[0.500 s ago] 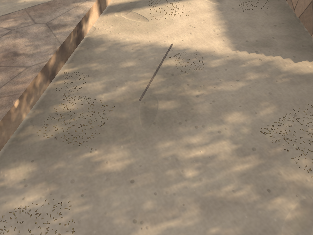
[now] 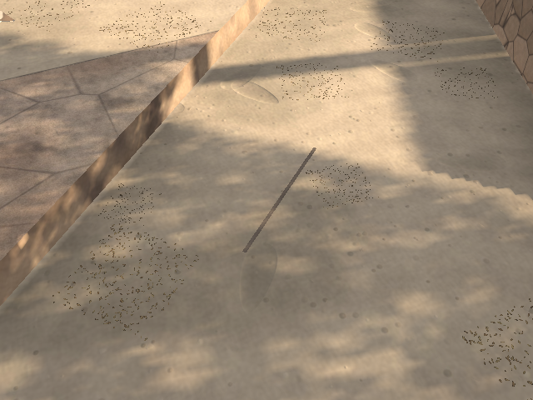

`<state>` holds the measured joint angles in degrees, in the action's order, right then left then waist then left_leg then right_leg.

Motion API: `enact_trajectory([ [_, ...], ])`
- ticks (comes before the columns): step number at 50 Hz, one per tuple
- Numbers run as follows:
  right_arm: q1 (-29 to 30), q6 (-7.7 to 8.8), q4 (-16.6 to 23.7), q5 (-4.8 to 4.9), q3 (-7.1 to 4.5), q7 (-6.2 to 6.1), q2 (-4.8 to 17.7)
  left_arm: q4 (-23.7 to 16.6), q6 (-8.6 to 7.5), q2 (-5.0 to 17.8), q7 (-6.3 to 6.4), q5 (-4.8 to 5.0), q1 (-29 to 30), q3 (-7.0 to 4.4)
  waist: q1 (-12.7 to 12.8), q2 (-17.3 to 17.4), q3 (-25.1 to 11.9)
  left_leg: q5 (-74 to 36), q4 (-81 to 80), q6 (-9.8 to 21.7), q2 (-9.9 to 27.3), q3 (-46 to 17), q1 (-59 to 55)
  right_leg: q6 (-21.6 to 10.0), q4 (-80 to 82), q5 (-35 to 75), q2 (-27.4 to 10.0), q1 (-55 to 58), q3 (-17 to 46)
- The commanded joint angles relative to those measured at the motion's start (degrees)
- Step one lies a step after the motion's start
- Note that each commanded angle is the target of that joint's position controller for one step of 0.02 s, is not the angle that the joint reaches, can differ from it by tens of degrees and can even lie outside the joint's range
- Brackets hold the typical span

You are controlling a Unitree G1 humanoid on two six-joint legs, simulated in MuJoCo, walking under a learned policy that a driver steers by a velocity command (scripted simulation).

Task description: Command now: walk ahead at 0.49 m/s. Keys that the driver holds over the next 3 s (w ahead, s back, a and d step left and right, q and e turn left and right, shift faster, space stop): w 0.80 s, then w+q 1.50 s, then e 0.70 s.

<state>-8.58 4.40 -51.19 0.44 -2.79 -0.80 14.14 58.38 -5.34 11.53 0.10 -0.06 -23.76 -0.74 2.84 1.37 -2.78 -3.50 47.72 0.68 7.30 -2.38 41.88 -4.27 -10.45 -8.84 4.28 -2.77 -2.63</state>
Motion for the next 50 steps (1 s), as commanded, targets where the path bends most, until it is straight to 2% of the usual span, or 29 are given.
enact_trajectory([
  [1,6.9,1.07,4.2,0.30,-0.36,0.62,2.4,-1.9,-0.04,9.3,0.76,0.38,-1.8,-1.97,0.5,-4.1,7.9,-2.8,-6.9,-0.7,-0.3,1.0,3.9,-7.6,6.7,0.8,-17.0,-0.4,9.6],
  [5,11.5,1.74,5.8,0.81,0.22,1.91,1.9,-1.0,0.97,10.0,0.80,0.62,-3.7,-2.49,1.9,-4.8,9.3,0.6,-13.8,-0.2,-1.4,1.9,2.1,-7.3,4.0,3.2,-18.1,4.4,7.9],
  [8,11.4,2.35,6.6,0.97,0.21,2.81,2.8,-0.9,1.47,10.9,0.83,1.00,-2.8,-3.10,0.8,-5.8,9.0,6.0,-17.5,1.8,-2.4,2.6,-2.5,-6.4,0.4,6.7,-19.5,6.5,8.0],
  [10,5.1,2.72,5.3,0.94,-0.89,2.92,5.2,-1.4,1.78,11.8,0.77,1.00,-0.5,-3.43,-3.0,-7.1,5.3,8.9,-19.3,3.8,-5.2,4.8,-13.1,-5.1,-6.8,21.4,-18.7,6.2,7.0],
  [11,-4.0,2.78,2.4,0.90,-2.33,2.64,7.5,-1.7,2.04,10.9,0.68,0.66,0.4,-3.08,-7.3,-6.3,0.0,9.0,-20.0,5.3,-7.4,6.4,-24.8,-3.6,-17.7,30.3,-15.6,3.9,4.4],
  [12,-15.5,2.75,-0.3,0.43,-3.79,2.12,12.0,-3.2,1.94,8.9,0.56,-0.16,0.7,-2.07,-11.5,-1.6,-8.9,9.8,-18.8,8.7,0.3,-2.5,-43.4,-1.5,-35.2,22.5,-12.3,-7.2,1.6],
  [13,-21.1,2.36,-1.7,-0.42,-4.99,2.10,17.9,-4.3,0.41,0.7,-0.16,-0.62,-5.2,0.21,-8.4,14.4,-16.0,16.4,-24.0,17.9,14.3,-29.8,-64.2,2.8,-57.1,-10.2,-1.1,-31.4,0.8],
  [14,-21.0,2.53,-1.7,-0.39,-3.52,2.17,12.5,-3.3,-1.46,4.8,-0.38,1.10,-3.9,-0.60,-9.6,12.7,-18.7,21.4,-31.2,18.9,16.1,-41.0,-64.8,1.9,-66.5,-22.5,-1.3,-38.7,10.1],
  [15,-15.3,2.78,-0.7,-0.12,-2.45,2.12,9.2,-5.2,-2.47,9.6,-0.55,2.70,1.9,-1.83,-8.5,9.1,-10.0,19.9,-31.3,15.4,14.0,-31.8,-57.7,0.4,-68.4,-18.5,-5.2,-43.2,9.9],
  [16,-9.6,2.66,0.7,-0.10,-1.62,2.13,6.8,-6.3,-2.67,10.2,-0.29,2.68,5.7,-1.98,-6.8,4.6,-5.7,15.4,-32.3,13.5,11.7,-23.3,-49.1,0.0,-66.0,-12.6,-8.8,-41.4,8.0],
  [17,-6.0,2.58,1.3,-0.42,-0.91,2.42,4.8,-6.5,-2.29,9.6,0.09,1.80,7.6,-2.32,-5.1,2.0,-2.1,11.6,-34.5,12.4,9.2,-17.6,-41.2,0.1,-62.1,-8.5,-10.8,-38.7,7.1],
  [18,-4.7,2.66,1.1,-0.88,-0.37,2.62,3.3,-6.3,-1.41,8.7,0.27,1.27,6.7,-2.64,-3.2,3.0,-0.6,9.6,-36.4,11.4,7.0,-13.4,-36.4,0.2,-58.8,-5.8,-12.5,-35.0,7.4],
  [20,-6.2,2.72,-0.2,-0.98,-0.43,2.73,3.4,-5.6,0.10,6.0,0.33,1.06,4.6,-2.47,-1.8,3.5,1.0,5.5,-39.0,11.9,5.3,-9.3,-32.3,0.8,-56.0,-3.8,-12.7,-32.0,6.4],
  [23,-9.0,2.71,-1.7,-0.90,-1.00,1.87,5.9,-7.4,0.83,6.1,0.58,0.53,9.1,-2.88,-1.9,1.6,3.7,-0.7,-40.7,12.7,5.3,-6.1,-32.5,2.4,-49.0,2.0,-13.1,-37.2,5.9],
  [29,-13.6,1.83,-3.6,-0.16,-0.96,0.43,6.7,-10.9,0.26,4.6,-0.20,0.67,21.7,-2.62,-5.2,2.0,6.2,1.0,-42.2,10.5,3.4,-1.3,-35.5,3.2,-28.9,15.8,-10.8,-37.1,3.4],
  [35,-17.4,0.47,-6.4,0.37,-1.66,-0.07,7.3,-13.9,-0.46,4.9,-2.02,1.26,29.6,-2.26,-6.8,2.0,8.8,-0.3,-38.3,10.1,7.4,-1.7,-46.3,1.4,-20.6,11.1,-9.5,-39.0,3.5],
  [37,-16.5,-0.01,-6.5,0.47,-2.11,-0.24,8.0,-14.0,-0.82,6.0,-2.53,1.32,28.3,-2.59,-5.3,2.7,7.6,-6.0,-35.1,9.3,8.3,-1.7,-48.1,0.0,-19.0,6.8,-8.4,-35.0,2.6],
  [38,-15.4,-0.22,-6.2,0.45,-2.31,-0.25,8.6,-13.3,-0.96,7.1,-2.55,1.29,25.5,-3.14,-3.6,3.5,5.7,-14.0,-31.9,8.7,8.0,-1.2,-48.0,-0.8,-18.6,5.0,-6.9,-29.6,1.3],
  [39,-14.0,-0.51,-5.9,0.39,-2.30,-0.20,8.7,-11.5,-1.01,8.8,-2.37,1.18,19.4,-4.15,-0.1,3.8,2.0,-23.2,-24.8,7.7,6.2,0.4,-46.8,-2.0,-17.8,4.8,-4.7,-20.5,-0.6],
  [40,-13.3,-0.69,-5.3,0.04,-1.72,-0.11,7.3,-8.2,-0.96,11.7,-1.97,1.09,8.9,-5.67,4.2,2.6,-4.3,-23.9,-12.6,6.0,2.9,2.6,-40.9,-4.0,-18.6,6.0,-5.0,-5.6,0.2],
  [41,-16.3,-0.30,-4.2,-1.25,-0.39,0.20,3.9,-6.6,-0.83,16.9,-1.39,0.21,-1.0,-6.92,5.3,-7.0,-13.7,-2.2,8.3,3.6,-2.4,4.6,-23.9,-9.1,-19.9,6.3,-18.7,15.5,16.7],
  [42,-21.7,1.04,-4.9,-0.02,1.39,0.81,-2.5,-5.8,-0.73,17.1,-1.81,0.07,-2.9,-6.61,2.8,-18.8,-20.3,36.4,23.6,1.6,-11.6,-0.7,-5.7,-15.8,-9.9,-6.0,-28.5,28.1,42.0],
  [43,-16.3,2.11,-4.8,2.01,-0.38,0.86,4.6,-6.2,-0.99,12.0,-1.69,0.42,-0.6,-5.30,4.2,-11.9,-14.5,35.8,29.6,3.0,-8.4,-6.8,-0.3,-12.4,-7.0,-10.8,-26.5,22.9,39.9],
  [44,-10.9,2.54,-2.8,2.92,-1.15,0.70,7.2,-7.3,-1.21,9.8,-1.43,0.55,5.3,-4.55,2.9,-9.0,-6.7,29.8,29.0,3.9,-5.4,-5.3,1.7,-9.6,-5.7,-7.6,-25.2,13.9,30.9],
  [45,-8.8,2.26,-2.6,2.45,-1.37,0.19,6.9,-8.1,-1.44,8.0,-1.51,0.27,10.1,-3.80,0.7,-4.4,-2.9,24.2,26.5,3.7,-2.4,-4.2,-1.4,-8.1,-3.6,-2.8,-23.2,5.1,23.9],
  [46,-8.8,1.60,-2.6,1.72,-1.77,-0.16,5.8,-8.1,-1.74,6.6,-1.63,-0.12,12.6,-3.50,-1.2,-4.6,-0.3,20.8,23.0,3.5,-0.6,-4.2,-4.4,-7.0,-1.5,-0.2,-21.2,-0.9,18.7],
  [47,-10.4,0.68,-3.1,1.58,-1.89,-0.11,4.4,-7.5,-1.90,5.4,-1.68,-0.68,13.4,-3.20,-2.8,-6.1,0.4,18.8,21.2,3.5,0.7,-4.6,-7.9,-6.0,0.3,1.1,-19.5,-4.4,14.7],
  [49,-11.9,-0.69,-3.6,1.83,-1.93,-0.14,2.1,-6.1,-2.14,5.7,-1.43,-0.87,12.2,-3.42,-3.8,-6.2,2.0,16.9,19.8,3.4,0.9,-4.2,-8.8,-6.0,2.4,4.9,-18.3,-7.4,9.4],
  [50,-10.9,-1.15,-3.1,1.77,-2.08,-0.21,2.1,-5.6,-2.26,6.7,-1.12,-0.92,11.6,-3.67,-3.9,-5.7,3.1,15.1,18.8,3.2,0.9,-4.5,-7.0,-6.2,3.0,7.3,-18.3,-7.7,7.3],
])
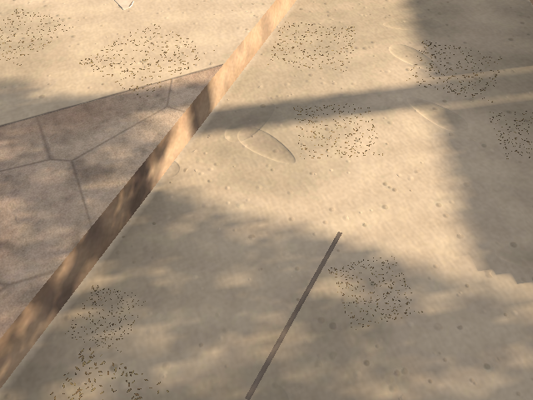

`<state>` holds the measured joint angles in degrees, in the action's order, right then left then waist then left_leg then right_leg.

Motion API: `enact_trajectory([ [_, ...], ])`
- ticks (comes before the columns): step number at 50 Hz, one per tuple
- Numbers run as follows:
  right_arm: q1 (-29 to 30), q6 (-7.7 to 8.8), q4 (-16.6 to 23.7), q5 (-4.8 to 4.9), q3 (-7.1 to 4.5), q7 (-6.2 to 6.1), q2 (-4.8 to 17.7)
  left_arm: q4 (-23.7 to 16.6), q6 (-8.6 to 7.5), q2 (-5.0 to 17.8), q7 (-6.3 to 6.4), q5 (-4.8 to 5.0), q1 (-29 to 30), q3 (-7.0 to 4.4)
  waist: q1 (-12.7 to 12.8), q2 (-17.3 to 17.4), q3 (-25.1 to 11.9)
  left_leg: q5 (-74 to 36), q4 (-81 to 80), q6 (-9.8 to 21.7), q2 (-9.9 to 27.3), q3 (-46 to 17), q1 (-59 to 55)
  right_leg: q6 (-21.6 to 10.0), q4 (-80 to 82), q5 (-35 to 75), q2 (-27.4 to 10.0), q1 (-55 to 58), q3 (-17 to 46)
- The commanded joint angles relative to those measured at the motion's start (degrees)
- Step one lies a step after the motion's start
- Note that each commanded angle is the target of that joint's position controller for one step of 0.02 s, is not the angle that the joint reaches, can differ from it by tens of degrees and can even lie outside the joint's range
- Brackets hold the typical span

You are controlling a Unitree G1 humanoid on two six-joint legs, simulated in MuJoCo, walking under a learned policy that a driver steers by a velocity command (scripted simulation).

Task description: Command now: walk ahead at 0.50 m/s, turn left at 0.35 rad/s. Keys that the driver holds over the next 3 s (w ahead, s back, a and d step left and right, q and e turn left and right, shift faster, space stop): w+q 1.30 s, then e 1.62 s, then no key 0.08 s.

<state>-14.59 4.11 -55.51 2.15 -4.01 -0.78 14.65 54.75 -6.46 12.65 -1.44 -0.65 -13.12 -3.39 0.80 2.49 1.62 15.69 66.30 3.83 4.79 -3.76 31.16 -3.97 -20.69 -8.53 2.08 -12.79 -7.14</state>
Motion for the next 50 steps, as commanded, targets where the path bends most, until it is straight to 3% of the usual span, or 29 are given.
enact_trajectory([
  [1,-3.3,-1.17,1.9,-0.10,-1.05,-0.28,1.9,-1.6,-1.16,6.3,0.77,-0.47,0.4,-1.22,-1.8,-6.2,-0.5,-6.4,-1.3,-0.3,3.3,-3.7,5.9,-6.6,13.8,8.6,-16.2,2.7,10.2],
  [5,2.4,-1.03,4.2,-0.74,-1.43,0.36,2.0,-0.8,-0.74,7.1,2.05,-0.66,-1.4,-1.37,-0.8,-5.3,1.1,-16.7,-11.7,-1.3,2.2,-4.0,11.0,-5.6,14.5,12.4,-15.8,5.9,4.5],
  [8,7.9,-0.88,6.2,-1.04,-0.92,1.40,1.1,-0.5,-0.35,7.9,2.74,-0.27,-2.7,-1.42,0.8,-4.7,2.6,-21.4,-20.1,-1.3,1.8,0.0,10.3,-4.5,15.1,13.3,-15.5,7.8,0.4],
  [11,13.5,-0.91,9.0,-1.10,-0.25,2.46,0.0,0.8,0.58,8.6,3.11,0.21,-6.5,-1.72,2.9,-3.8,4.4,-20.1,-25.1,-0.6,1.6,2.5,13.2,-4.4,13.4,16.2,-17.4,14.5,-1.7],
  [14,16.8,-0.97,11.9,-0.83,-0.02,3.61,0.0,1.2,1.90,9.5,3.22,0.78,-7.9,-2.20,3.2,-4.3,5.1,-14.0,-28.1,0.6,0.5,5.8,14.1,-4.1,9.4,23.3,-19.3,20.4,-3.6],
  [17,13.1,-1.31,13.1,-0.70,-1.21,4.37,2.6,-0.1,2.78,12.1,3.68,1.31,-5.0,-2.94,-0.8,-7.9,0.6,-5.9,-28.6,3.4,-4.6,11.2,2.3,-2.5,-1.0,49.6,-19.2,20.8,-6.4],
  [18,7.7,-1.45,12.3,-0.50,-2.25,4.37,4.6,-0.5,3.13,12.9,3.80,1.42,-3.9,-3.15,-4.1,-8.7,-2.6,-3.9,-29.1,4.9,-6.9,12.2,-5.1,-1.8,-9.1,55.9,-18.8,19.5,-6.8],
  [19,-1.4,-1.48,10.3,-0.43,-4.08,3.85,7.9,-1.2,3.27,13.1,3.78,1.74,-2.1,-3.06,-9.1,-7.7,-7.3,-7.7,-34.1,7.2,-8.9,11.5,-18.5,-0.1,-21.2,52.8,-16.6,14.6,-7.6],
  [20,-9.7,-1.98,8.4,-0.68,-6.05,2.45,13.4,-2.6,2.68,11.7,3.61,0.89,-2.1,-2.48,-11.9,-0.6,-12.3,-6.5,-36.9,10.6,-1.3,-2.4,-35.6,2.6,-39.7,30.9,-13.3,-0.3,-7.5],
  [21,-6.4,-1.45,10.1,-0.58,-6.33,2.17,17.6,-5.8,0.51,3.0,2.40,0.07,-6.2,-0.03,-4.3,12.9,-17.0,-1.0,-44.6,22.3,13.3,-37.2,-52.8,5.9,-61.0,-21.8,0.5,-26.0,0.1],
  [22,-9.0,-0.96,10.2,-1.65,-4.66,2.34,13.0,-7.2,-2.43,7.4,1.24,2.26,-0.3,-0.72,-8.0,6.2,-21.1,0.2,-50.6,21.6,14.6,-42.9,-54.3,3.8,-64.4,-22.9,-0.8,-32.0,12.9],
  [23,-7.2,-0.29,10.3,-2.07,-3.73,2.28,9.3,-8.8,-3.45,8.8,0.86,3.98,4.0,-1.05,-7.6,3.9,-14.4,-3.8,-50.1,18.6,12.5,-33.2,-49.4,2.1,-61.8,-18.4,-3.7,-35.1,12.9],
  [24,-2.6,0.29,11.1,-1.61,-3.09,2.54,7.2,-8.5,-3.58,8.4,1.20,3.25,4.1,-1.04,-4.2,-2.3,-8.8,-10.0,-50.2,16.2,9.7,-25.2,-39.7,1.7,-55.3,-13.9,-6.6,-32.3,12.6],
  [25,1.1,0.54,12.0,-1.38,-2.38,2.49,5.2,-7.8,-2.95,9.3,1.72,1.66,3.9,-1.72,-2.2,-3.4,-6.8,-14.9,-50.8,14.3,7.4,-19.9,-32.5,2.2,-49.9,-11.9,-8.4,-28.0,12.2],
  [26,2.6,0.62,12.8,-1.70,-1.97,2.22,4.6,-7.8,-1.99,9.4,1.76,1.14,2.6,-2.05,-0.5,-2.7,-5.9,-17.4,-52.0,13.9,6.1,-17.8,-27.5,2.9,-47.3,-10.5,-9.4,-24.2,12.4],
  [28,2.1,0.74,13.0,-1.40,-2.22,1.60,6.5,-8.6,-0.54,8.3,1.91,0.32,2.6,-2.14,0.7,-2.6,-4.5,-21.1,-53.6,14.1,5.0,-15.7,-22.3,4.9,-42.0,-8.7,-9.3,-21.9,11.3],
  [30,0.1,0.77,12.8,-1.32,-2.74,0.73,8.7,-10.2,0.11,7.3,2.25,-0.28,6.6,-1.82,-0.1,-2.1,-2.9,-23.4,-54.4,13.7,3.7,-13.1,-19.6,6.7,-34.7,-3.5,-8.4,-22.9,10.2],
  [35,-4.2,0.00,12.1,-1.00,-2.79,-0.12,9.0,-13.5,-0.20,5.4,1.66,0.39,17.0,-0.80,-4.2,2.0,-1.2,-15.2,-53.1,9.0,-0.5,-10.5,-16.8,6.9,-13.5,13.2,-3.7,-18.7,9.2],
  [38,-6.6,-0.21,11.0,-0.71,-2.76,-0.20,8.8,-15.6,-0.78,6.7,1.07,0.98,20.6,-0.90,-5.5,3.0,-1.1,-12.4,-50.5,8.2,1.2,-14.4,-20.5,6.2,-8.8,13.7,-2.6,-18.0,10.5],
  [41,-6.9,-0.78,10.9,-0.81,-2.81,-0.79,8.8,-16.3,-1.86,8.7,0.28,1.10,20.2,-1.36,-4.5,4.1,-1.6,-13.1,-45.3,7.6,3.2,-19.3,-25.8,4.7,-5.5,8.1,-2.0,-16.6,11.6],
  [42,-7.2,-0.71,11.5,-5.30,-3.42,0.13,11.5,-15.0,0.29,7.5,0.04,-2.73,14.3,-0.24,-3.9,7.6,-2.2,-22.0,-43.0,6.2,1.0,-17.9,-25.6,4.4,-8.3,4.6,-1.4,-12.4,7.7],
  [43,-6.9,-0.50,11.7,-5.09,-3.44,0.58,10.4,-14.0,0.61,8.4,0.43,-3.12,9.5,-0.60,-1.8,6.6,-3.1,-27.2,-38.0,4.9,-0.3,-17.9,-24.1,3.3,-6.4,1.3,-0.6,-6.1,7.7],
  [44,-6.5,0.03,12.0,-3.97,-2.96,1.05,9.0,-13.2,0.09,10.6,1.04,-3.35,3.0,-1.23,2.0,2.4,-6.8,-27.9,-28.2,3.2,-3.6,-15.8,-20.8,1.4,-4.4,0.5,-3.7,4.3,10.9],
  [45,-6.5,0.60,14.0,-3.15,-1.84,1.25,5.4,-13.1,-0.12,15.7,1.93,-3.96,-7.1,-2.20,6.0,-6.2,-16.1,-15.0,-11.6,1.9,-7.0,-10.3,-14.1,-1.2,-4.2,-7.1,-17.4,17.8,24.1],
  [46,-14.2,0.24,15.8,-1.30,-1.52,1.22,3.5,-12.5,1.16,21.8,1.96,-3.74,-6.4,-3.82,0.9,-24.5,-21.8,17.6,1.3,0.2,-14.4,-3.0,2.9,-8.6,3.6,-11.2,-28.7,29.2,50.5],
  [47,-12.5,-0.97,12.9,-3.28,-1.80,0.57,8.5,-13.7,2.10,15.6,1.60,-2.40,-2.8,-2.94,0.4,-12.5,-15.6,13.5,6.9,0.9,-7.9,-3.9,8.1,-8.0,3.7,-20.1,-27.2,24.0,49.4],
  [48,-7.0,-1.17,13.0,-3.79,-1.94,1.24,9.0,-14.3,2.31,10.2,1.44,-1.84,-0.3,-1.48,1.4,-5.8,-8.6,7.9,5.6,0.7,-6.4,-3.3,7.1,-6.2,4.7,-18.0,-23.5,16.4,39.1],
  [49,-4.5,-1.27,13.7,-3.91,-1.67,1.70,7.8,-13.8,2.46,8.1,1.32,-1.98,1.1,-0.74,0.6,-4.3,-5.0,4.9,2.9,0.2,-4.8,-2.7,5.6,-4.9,6.0,-9.4,-20.6,11.4,31.2],
  [50,-2.9,-1.72,14.1,-4.55,-1.57,2.28,7.1,-13.0,2.32,7.5,1.49,-1.85,0.4,-0.46,0.4,-6.4,-3.2,4.1,0.6,-0.2,-3.6,-2.1,4.7,-3.9,6.6,-2.3,-18.4,9.0,25.4],
])
Over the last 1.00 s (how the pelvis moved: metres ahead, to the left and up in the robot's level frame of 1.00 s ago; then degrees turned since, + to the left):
0.54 0.02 -0.01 4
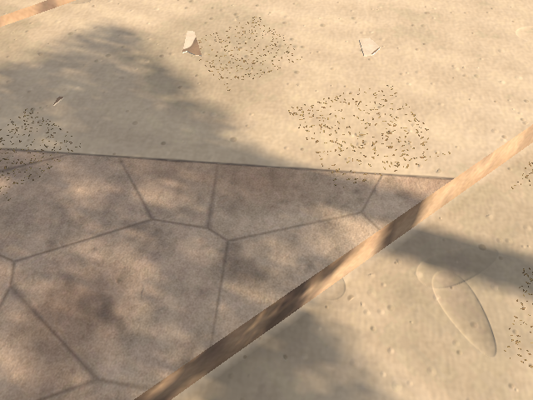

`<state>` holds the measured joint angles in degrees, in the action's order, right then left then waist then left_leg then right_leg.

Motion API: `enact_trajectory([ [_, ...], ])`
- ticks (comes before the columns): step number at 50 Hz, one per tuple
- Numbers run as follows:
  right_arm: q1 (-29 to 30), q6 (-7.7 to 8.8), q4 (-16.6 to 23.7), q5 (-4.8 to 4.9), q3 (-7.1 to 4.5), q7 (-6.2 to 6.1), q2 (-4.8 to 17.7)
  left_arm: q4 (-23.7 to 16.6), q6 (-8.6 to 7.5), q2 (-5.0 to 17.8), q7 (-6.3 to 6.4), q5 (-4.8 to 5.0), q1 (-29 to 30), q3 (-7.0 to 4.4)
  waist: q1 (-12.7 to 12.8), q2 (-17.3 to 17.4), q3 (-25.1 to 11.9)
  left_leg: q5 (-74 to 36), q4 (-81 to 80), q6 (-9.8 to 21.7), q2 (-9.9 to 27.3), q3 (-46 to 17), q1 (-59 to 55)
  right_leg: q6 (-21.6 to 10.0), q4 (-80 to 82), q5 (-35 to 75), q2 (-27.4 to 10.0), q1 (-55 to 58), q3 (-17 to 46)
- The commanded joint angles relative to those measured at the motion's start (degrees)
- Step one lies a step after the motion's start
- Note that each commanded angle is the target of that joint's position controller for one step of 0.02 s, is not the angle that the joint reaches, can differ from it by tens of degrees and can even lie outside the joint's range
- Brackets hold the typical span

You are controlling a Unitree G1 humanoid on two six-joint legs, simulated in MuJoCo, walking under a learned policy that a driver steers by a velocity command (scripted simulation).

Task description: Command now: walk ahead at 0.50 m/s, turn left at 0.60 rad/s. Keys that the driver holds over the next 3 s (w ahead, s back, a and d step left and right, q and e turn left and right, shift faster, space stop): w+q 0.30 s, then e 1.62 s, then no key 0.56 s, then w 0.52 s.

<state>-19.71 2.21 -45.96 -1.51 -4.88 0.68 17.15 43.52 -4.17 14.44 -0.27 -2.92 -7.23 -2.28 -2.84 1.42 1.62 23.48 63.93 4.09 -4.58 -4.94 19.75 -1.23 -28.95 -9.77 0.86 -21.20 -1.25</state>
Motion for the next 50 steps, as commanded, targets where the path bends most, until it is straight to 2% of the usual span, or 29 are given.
enact_trajectory([
  [1,1.6,-0.46,4.4,-1.03,-0.49,1.38,3.9,-1.0,-0.27,5.9,0.35,0.61,-6.3,-1.59,3.4,-7.3,-2.6,-4.2,2.3,-1.0,6.1,-0.2,14.7,-6.1,15.4,4.0,-15.6,15.8,15.1],
  [3,2.0,-1.23,4.7,-0.81,-0.26,1.98,3.2,0.1,-1.33,6.4,-0.11,1.18,-8.6,-1.80,3.1,-8.2,-3.4,-5.3,1.7,-1.3,5.9,0.9,14.8,-6.8,15.7,13.3,-15.4,16.3,10.7],
  [5,5.2,-1.58,6.0,-0.79,0.13,2.43,2.6,0.7,-1.90,6.8,-0.23,1.60,-9.7,-2.01,3.3,-8.0,-2.6,-7.8,-0.9,-2.0,6.8,1.5,17.7,-7.7,17.4,15.8,-16.1,17.3,7.3],
  [8,10.8,-1.57,7.8,-0.79,0.92,3.13,1.5,1.6,-1.80,7.1,-0.06,1.63,-11.1,-2.17,4.2,-8.0,-0.9,-13.1,-7.6,-2.8,7.9,3.1,19.7,-7.8,19.2,16.4,-15.9,18.1,2.2],
  [11,15.5,-1.21,9.1,-0.54,1.87,3.91,0.3,2.1,-1.63,7.8,-0.04,1.69,-11.4,-2.31,4.8,-7.7,0.5,-18.8,-18.0,-2.5,8.1,5.5,15.4,-6.4,19.3,16.9,-14.7,16.8,-3.4],
  [15,19.9,-1.28,10.6,-1.13,2.08,4.05,1.1,3.3,-1.00,10.0,0.38,1.84,-13.5,-2.76,5.6,-7.5,1.6,-15.6,-26.6,-0.3,6.1,9.9,10.2,-4.4,15.9,23.6,-15.7,19.1,-7.1],
  [17,15.2,-0.70,9.2,-2.21,2.09,3.01,0.8,4.6,-0.34,10.3,0.71,2.18,-15.2,-2.40,3.8,-7.3,-1.1,-12.8,-30.0,1.7,1.9,10.6,1.9,-4.2,5.5,46.3,-15.6,20.2,-8.1],
  [18,6.4,0.01,5.8,-2.78,1.77,2.25,0.9,4.8,-0.02,10.1,0.73,2.53,-14.7,-2.13,0.0,-6.0,-5.2,-17.4,-35.6,2.8,-0.4,10.7,-8.1,-3.2,-4.8,47.8,-13.7,18.2,-9.8],
  [19,-0.5,0.77,3.3,-3.77,1.15,1.32,3.0,4.2,-0.25,9.0,0.59,2.84,-14.8,-1.43,-3.0,-3.3,-9.3,-27.7,-38.8,3.5,3.3,7.1,-20.8,-1.4,-15.5,35.3,-11.7,9.9,-10.1],
  [20,-3.0,1.34,3.5,-4.15,0.61,0.42,8.0,1.9,-0.25,0.4,0.05,2.61,-18.9,0.91,-0.2,12.0,-17.5,-65.3,-32.3,7.9,24.8,-12.2,-38.1,1.2,-33.0,-21.3,-6.4,-5.2,-10.1],
  [21,-6.2,1.06,4.0,-0.65,-0.61,-0.37,10.8,3.3,1.40,3.7,0.97,4.40,-21.5,0.35,-3.0,9.8,-26.9,-79.1,-34.0,16.2,33.0,-21.6,-39.6,1.3,-44.1,-28.0,-0.7,-7.4,-0.9],
  [22,-2.9,0.82,3.8,0.50,-0.05,-0.88,8.4,3.3,2.17,6.1,1.22,4.14,-16.3,-0.41,-2.6,1.9,-21.0,-75.5,-36.3,14.2,28.4,-13.0,-32.2,0.7,-43.8,-23.1,-2.3,-6.8,5.6],
  [23,2.4,0.93,3.5,0.49,1.37,-1.20,4.9,2.7,2.16,4.6,0.86,3.96,-13.8,0.03,0.1,3.7,-12.1,-69.3,-39.6,11.7,25.7,-8.0,-23.8,0.5,-39.8,-20.4,-3.6,-7.6,5.4],
  [24,6.4,1.05,3.5,0.24,2.73,-1.36,1.2,3.7,2.59,4.8,0.84,3.18,-13.3,-0.07,2.2,1.6,-7.2,-63.8,-42.4,8.8,22.8,-4.7,-17.9,0.9,-35.4,-17.9,-5.0,-5.9,5.5],
  [25,9.3,1.14,3.9,0.52,3.56,-1.79,-0.5,4.8,3.53,4.5,0.63,2.40,-14.8,-0.14,4.2,2.8,-5.3,-61.5,-44.6,7.1,21.0,-1.0,-12.8,1.6,-32.1,-15.3,-5.3,-1.7,5.0],
  [26,10.1,1.36,3.8,0.32,3.86,-2.00,-0.5,6.3,4.43,4.2,0.45,1.73,-17.1,-0.27,5.2,3.5,-5.4,-62.8,-45.5,6.2,19.6,2.3,-8.8,2.1,-31.6,-12.7,-4.1,3.2,3.6],
  [29,10.1,2.00,3.0,0.22,2.86,-2.12,2.8,6.3,5.40,3.1,0.06,1.71,-17.5,-0.82,6.7,4.0,-7.0,-62.0,-45.7,6.7,19.1,6.7,-8.8,3.0,-30.7,-10.6,-2.3,3.6,1.0],
  [32,8.0,0.87,2.0,0.09,2.56,-2.92,2.3,4.6,6.15,2.2,0.03,1.18,-13.2,-1.18,5.2,5.1,-4.7,-49.5,-46.0,6.8,19.0,8.5,-9.4,3.3,-26.4,-9.9,-3.0,-0.2,0.2],
  [35,6.0,-0.36,1.6,-0.35,2.00,-3.34,2.7,2.3,7.12,2.2,-0.25,0.96,-9.1,-1.34,3.6,5.7,-3.5,-36.5,-46.6,8.0,20.9,7.7,-9.2,2.7,-22.6,-11.1,-3.6,-1.3,-1.0],
  [40,5.1,-1.51,1.6,-0.70,0.77,-3.23,4.4,-0.7,7.67,2.6,-0.55,1.28,-7.2,-1.78,2.5,5.2,-3.2,-31.6,-43.8,8.2,24.3,6.4,-10.3,0.7,-16.6,-15.9,-3.3,0.6,-3.0],
  [42,5.6,-1.96,1.5,-0.46,0.21,-3.22,5.5,-1.7,7.34,2.4,-0.67,1.84,-7.7,-1.86,2.8,4.7,-3.6,-32.1,-40.6,6.8,24.5,7.1,-11.1,-0.5,-10.9,-15.0,-2.6,3.1,-4.4],
  [43,6.2,-2.30,1.5,-0.22,-0.04,-3.23,5.9,-1.8,6.84,2.1,-0.69,1.99,-8.8,-1.83,3.8,3.5,-4.0,-30.5,-37.4,4.8,23.4,8.9,-10.2,-1.2,-4.4,-10.7,-1.7,6.5,-5.1],
  [44,9.7,-2.57,2.2,3.38,-0.97,-3.78,7.7,-3.9,7.46,6.2,0.28,4.95,-4.8,-3.25,4.7,-0.3,-3.4,-23.0,-35.4,2.9,22.2,7.2,-7.6,-2.5,1.8,-1.2,-2.8,7.7,-1.4],
  [45,8.7,-2.45,2.6,2.41,-0.50,-3.95,5.6,-4.5,7.65,10.9,1.55,4.44,-6.5,-4.45,3.9,-11.3,-5.5,-13.2,-22.3,-1.5,17.1,13.1,-1.1,-5.5,5.5,17.0,-9.0,14.7,8.7],
  [46,12.0,-2.36,5.5,1.00,0.48,-4.44,2.8,-5.7,7.45,15.5,2.51,3.23,-9.1,-5.35,6.0,-24.1,-5.0,13.0,-6.5,-8.0,4.2,16.3,13.3,-18.2,8.8,31.7,-23.1,17.7,29.1],
  [47,15.5,-2.28,5.9,1.02,-0.30,-4.11,4.6,-5.4,6.07,12.3,2.29,1.79,-12.0,-4.53,8.8,-13.2,-7.5,19.2,6.9,-8.9,3.4,5.7,16.5,-23.3,9.7,32.7,-24.1,17.6,31.0],
  [48,13.5,-2.52,5.4,1.98,-0.79,-3.63,4.9,-5.3,4.72,12.5,2.21,1.89,-9.3,-4.29,5.9,-10.2,-4.7,14.4,9.9,-8.4,4.4,2.8,19.5,-20.7,9.5,30.3,-21.6,16.5,25.6],
  [49,13.3,-2.69,4.4,2.39,-0.98,-3.85,4.8,-6.2,3.85,11.8,2.27,2.70,-4.9,-4.33,3.9,-5.9,-2.5,7.8,7.1,-7.9,5.6,1.6,21.4,-16.4,9.4,25.3,-17.6,15.4,21.1],
  [50,13.6,-2.76,4.4,1.68,-1.35,-4.35,5.9,-6.9,3.62,10.5,2.33,3.68,-2.1,-3.94,3.1,-4.6,-2.0,3.8,4.8,-8.0,6.1,1.3,22.8,-14.0,9.1,24.8,-16.4,15.9,20.1],
])
Over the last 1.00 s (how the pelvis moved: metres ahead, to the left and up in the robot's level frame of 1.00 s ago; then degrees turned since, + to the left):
0.55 0.13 -0.01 34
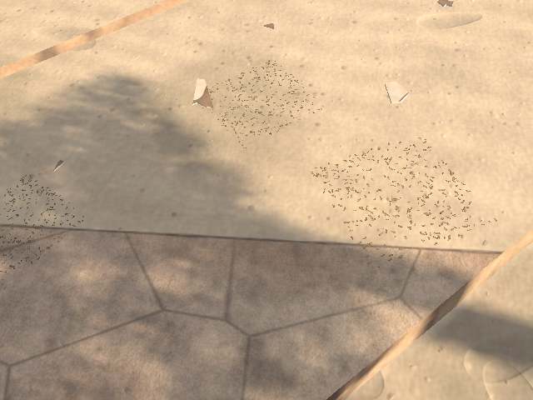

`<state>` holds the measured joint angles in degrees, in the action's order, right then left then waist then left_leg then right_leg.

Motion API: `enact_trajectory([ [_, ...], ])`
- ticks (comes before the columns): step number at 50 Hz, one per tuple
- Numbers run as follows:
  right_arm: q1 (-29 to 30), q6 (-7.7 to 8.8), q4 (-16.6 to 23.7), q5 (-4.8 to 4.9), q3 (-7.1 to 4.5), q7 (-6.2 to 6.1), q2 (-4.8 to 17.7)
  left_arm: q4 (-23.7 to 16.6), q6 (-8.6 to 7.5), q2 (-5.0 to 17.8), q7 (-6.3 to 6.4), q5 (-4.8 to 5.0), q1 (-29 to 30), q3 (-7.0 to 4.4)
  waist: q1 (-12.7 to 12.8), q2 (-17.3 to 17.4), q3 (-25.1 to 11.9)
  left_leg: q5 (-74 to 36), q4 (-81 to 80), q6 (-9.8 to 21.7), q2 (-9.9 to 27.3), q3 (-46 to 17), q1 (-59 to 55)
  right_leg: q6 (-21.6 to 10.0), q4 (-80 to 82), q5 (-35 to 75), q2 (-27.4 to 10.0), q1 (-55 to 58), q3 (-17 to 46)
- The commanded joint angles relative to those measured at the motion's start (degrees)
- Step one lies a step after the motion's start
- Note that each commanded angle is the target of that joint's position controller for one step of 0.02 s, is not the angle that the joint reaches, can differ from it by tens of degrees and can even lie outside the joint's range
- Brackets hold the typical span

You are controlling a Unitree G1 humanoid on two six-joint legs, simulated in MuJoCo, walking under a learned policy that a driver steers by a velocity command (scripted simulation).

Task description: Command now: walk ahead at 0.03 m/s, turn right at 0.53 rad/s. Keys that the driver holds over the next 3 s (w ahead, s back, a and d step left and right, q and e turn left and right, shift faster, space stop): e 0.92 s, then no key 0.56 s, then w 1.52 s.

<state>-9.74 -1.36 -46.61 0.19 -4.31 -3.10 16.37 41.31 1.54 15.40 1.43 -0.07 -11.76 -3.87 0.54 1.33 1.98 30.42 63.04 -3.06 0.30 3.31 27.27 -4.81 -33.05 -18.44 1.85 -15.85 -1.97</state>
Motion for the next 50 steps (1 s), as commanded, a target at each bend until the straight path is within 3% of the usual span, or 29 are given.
enact_trajectory([
  [1,3.1,0.89,4.7,-0.57,-2.12,-0.69,6.8,-5.0,-1.98,8.6,0.84,1.10,3.2,-1.92,-1.0,-4.7,-3.9,-5.8,5.4,-1.2,1.0,-7.0,12.8,-9.4,12.9,36.2,-15.9,10.1,19.1],
  [3,1.7,1.14,4.4,-0.35,-1.86,-0.52,5.1,-5.4,-1.81,8.8,0.88,0.60,2.3,-1.98,-1.2,-5.4,-7.0,-8.9,4.6,-1.9,-0.1,-7.0,10.4,-9.3,12.1,41.0,-14.4,11.4,17.6],
  [8,4.3,1.27,5.0,-0.09,-1.39,-0.55,4.2,-6.4,-0.81,11.3,1.09,0.78,1.5,-2.86,0.2,-7.2,-7.7,-11.8,-7.4,-3.7,-1.0,-7.7,8.8,-8.0,11.3,36.2,-12.3,12.5,18.8],
  [13,6.8,1.84,5.8,0.20,-1.50,0.05,4.9,-7.9,-0.17,12.0,0.75,0.58,3.4,-3.24,0.9,-9.8,-6.1,-11.2,-17.4,-3.6,-2.0,-8.5,2.0,-7.8,11.8,23.8,-10.8,6.4,23.7],
  [18,5.8,3.58,6.1,0.73,-1.77,1.28,6.1,-9.2,0.22,11.9,0.41,0.86,4.4,-3.36,1.0,-11.4,-8.4,-9.4,-27.4,-1.7,-3.0,-9.4,-3.2,-8.0,8.9,30.7,-11.0,9.8,30.5],
  [20,4.1,4.16,5.9,0.98,-2.02,1.85,6.6,-9.8,0.65,11.8,0.54,1.34,5.1,-3.31,-0.6,-10.8,-8.7,-14.0,-36.7,0.0,-3.0,-8.9,-7.8,-6.5,7.3,30.1,-9.4,10.2,31.6],
  [21,1.6,4.31,5.1,0.78,-2.32,2.09,7.1,-10.4,0.89,11.5,0.76,1.73,5.9,-3.19,-1.9,-9.7,-8.8,-21.4,-43.1,1.1,-1.7,-8.5,-13.6,-4.6,5.9,25.7,-7.6,7.2,30.6],
  [22,-0.1,4.09,4.9,-0.07,-3.10,1.98,9.7,-10.9,0.91,9.4,0.75,1.41,4.5,-2.61,-1.3,-5.2,-10.2,-27.7,-43.7,3.9,5.1,-12.8,-21.6,-1.8,1.1,14.1,-4.5,0.6,27.6],
  [23,1.6,3.31,5.4,-1.23,-3.85,1.51,14.0,-11.4,0.51,6.8,0.28,1.09,1.0,-1.98,2.5,10.2,-8.9,-43.6,-43.3,11.3,16.6,-24.9,-26.6,1.8,-9.9,-9.6,4.8,-11.3,16.5],
  [24,0.7,3.40,5.9,-2.76,-3.57,1.62,12.0,-11.5,-0.04,11.2,-0.04,0.88,1.5,-3.33,0.5,13.6,-8.3,-48.8,-44.7,19.6,24.5,-32.4,-23.3,5.1,-24.7,-20.1,5.4,-16.9,11.6],
  [25,3.0,3.57,7.0,-2.12,-2.69,1.41,9.3,-10.4,-0.08,14.3,-0.38,0.84,-0.2,-4.48,1.5,8.5,-7.6,-47.2,-44.1,19.7,23.5,-28.1,-21.7,6.7,-33.0,-16.7,2.2,-17.4,12.0],
  [26,5.3,3.37,7.5,-1.28,-2.25,1.18,7.3,-9.0,0.37,14.1,-0.47,1.04,-1.1,-4.84,2.2,6.0,-6.4,-43.4,-43.2,16.6,18.8,-21.9,-20.7,7.9,-35.8,-12.9,1.4,-17.5,11.3],
  [27,6.1,3.13,7.9,-0.53,-1.98,0.97,6.5,-8.3,0.97,12.5,-0.31,0.95,-1.4,-4.57,2.0,5.1,-5.3,-40.5,-42.7,14.4,15.7,-18.0,-21.1,9.0,-37.4,-9.8,1.1,-19.0,10.7],
  [28,5.7,2.87,7.8,-0.12,-1.78,0.72,6.4,-8.5,1.37,10.8,-0.43,1.03,-1.0,-4.04,1.4,5.3,-4.4,-41.1,-42.8,14.1,14.6,-15.7,-21.3,9.9,-37.7,-7.6,0.9,-20.2,9.9],
  [29,4.7,2.48,7.6,-0.31,-1.83,0.45,7.0,-9.1,1.47,9.2,-0.61,1.25,0.0,-3.50,0.7,6.0,-3.9,-41.6,-43.2,14.1,13.4,-13.1,-21.1,10.5,-36.1,-6.1,0.6,-20.2,8.1],
  [32,1.0,1.60,7.3,-0.90,-2.49,-0.13,8.9,-11.6,1.35,7.4,-0.81,1.53,4.2,-2.67,-2.4,8.7,-4.7,-42.8,-43.7,15.6,14.7,-11.2,-25.7,11.6,-28.2,-5.2,-1.6,-21.3,5.3],
  [36,2.5,1.10,8.0,-0.58,-3.36,0.56,11.5,-12.9,1.36,6.5,-1.72,1.12,4.2,-2.02,-2.5,9.7,-6.2,-42.0,-43.5,15.2,16.2,-7.3,-22.5,10.5,-17.4,-4.6,-3.9,-12.2,1.9],
  [39,2.8,1.33,7.9,0.29,-3.58,1.30,12.2,-13.2,1.80,7.6,-2.29,1.33,2.7,-2.60,-2.0,10.3,-5.8,-38.6,-42.2,13.9,17.3,-6.1,-20.6,8.5,-9.8,-2.7,-3.6,-7.2,-0.2],
  [41,3.8,1.49,7.8,1.50,-3.52,1.61,11.9,-12.8,2.08,7.4,-2.48,1.23,0.2,-3.03,0.1,9.5,-5.5,-35.6,-38.5,11.5,16.8,-4.3,-19.2,5.8,0.8,3.5,-2.2,-1.8,-2.1],
  [42,2.6,1.71,7.2,1.78,-3.15,1.71,10.4,-11.9,2.09,8.0,-2.19,1.05,-2.3,-3.58,1.0,7.7,-6.1,-32.2,-34.3,8.9,15.2,-2.2,-16.6,3.9,6.5,7.8,-0.7,3.9,-2.2],
  [43,-1.1,1.87,6.2,0.70,-2.54,2.03,7.7,-11.7,1.83,11.0,-1.58,1.00,-4.7,-4.64,0.9,-1.2,-7.0,-23.2,-24.0,4.3,11.5,2.9,-8.8,1.5,10.3,22.1,-4.1,13.1,4.7],
  [44,-1.1,1.80,8.9,-2.92,-0.96,2.31,3.7,-13.6,1.31,18.4,-0.74,0.48,-5.5,-5.76,-1.0,-21.0,-7.1,8.8,-4.5,-1.5,3.4,5.5,9.4,-6.9,9.1,47.6,-20.6,21.1,27.4],
  [45,5.1,2.11,10.5,-1.52,-1.74,1.60,6.7,-13.9,-0.39,17.2,-1.69,-1.92,-7.2,-5.15,4.4,-17.5,-12.3,10.9,6.0,-1.4,0.8,-5.0,11.2,-15.9,11.5,43.7,-25.0,15.4,33.4],
  [46,6.3,1.87,10.4,0.02,-2.31,1.16,8.7,-13.5,-1.62,15.3,-1.98,-1.96,-4.8,-4.43,3.2,-12.6,-9.4,6.3,9.2,-0.6,1.9,-7.0,12.0,-14.1,12.5,36.8,-21.7,13.4,28.2],
  [47,5.1,1.59,9.5,0.25,-2.59,0.79,9.2,-13.0,-2.04,13.3,-1.60,-0.92,-1.4,-3.82,1.2,-10.3,-7.1,0.8,7.8,0.1,2.9,-7.1,12.1,-10.5,12.6,31.5,-18.5,11.2,23.4],
  [48,4.1,1.25,8.2,-0.22,-2.77,0.40,9.4,-13.3,-1.92,11.2,-1.17,-0.06,1.1,-3.02,0.2,-8.4,-6.7,-2.9,6.2,-0.1,3.6,-7.2,11.2,-8.0,12.4,28.9,-16.3,10.1,20.9],
  [49,2.7,0.97,7.7,-0.57,-2.84,0.37,9.4,-13.3,-1.71,10.6,-0.77,0.28,2.9,-2.52,-1.0,-8.8,-6.8,-6.1,5.8,-0.5,3.2,-6.7,8.4,-7.3,12.5,30.1,-14.8,7.5,18.8],
  [50,1.8,0.96,7.2,-0.54,-2.68,0.68,8.8,-13.3,-1.59,10.0,-0.44,0.05,3.2,-2.09,-1.4,-9.2,-7.5,-8.6,6.0,-0.7,2.6,-6.1,6.3,-7.2,12.9,29.8,-13.9,6.5,17.7],
])
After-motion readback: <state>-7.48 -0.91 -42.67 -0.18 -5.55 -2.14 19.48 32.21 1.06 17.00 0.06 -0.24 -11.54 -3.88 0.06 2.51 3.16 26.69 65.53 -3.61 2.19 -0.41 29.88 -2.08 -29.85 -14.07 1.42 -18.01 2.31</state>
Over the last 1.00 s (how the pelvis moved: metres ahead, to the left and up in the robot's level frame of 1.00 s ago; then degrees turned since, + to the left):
0.26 0.03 0.00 -4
